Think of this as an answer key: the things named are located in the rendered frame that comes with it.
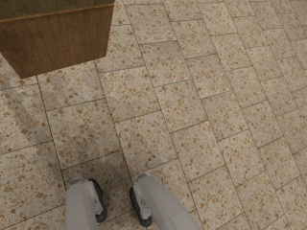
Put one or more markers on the right robot thigh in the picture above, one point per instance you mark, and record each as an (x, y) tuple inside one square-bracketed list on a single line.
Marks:
[(168, 212)]

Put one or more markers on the cupboard door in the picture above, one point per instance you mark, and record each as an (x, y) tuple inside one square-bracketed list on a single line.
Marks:
[(18, 8)]

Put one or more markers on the robot left foot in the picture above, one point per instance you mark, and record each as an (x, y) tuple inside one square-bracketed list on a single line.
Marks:
[(100, 217)]

